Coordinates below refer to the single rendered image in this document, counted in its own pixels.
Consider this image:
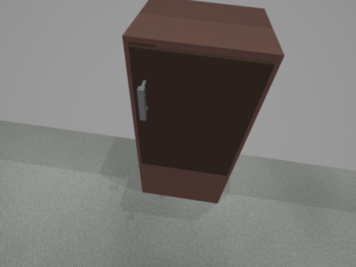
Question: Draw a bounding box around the cupboard door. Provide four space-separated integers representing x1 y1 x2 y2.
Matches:
128 44 275 176

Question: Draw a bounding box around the handle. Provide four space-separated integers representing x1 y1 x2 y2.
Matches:
137 80 148 121

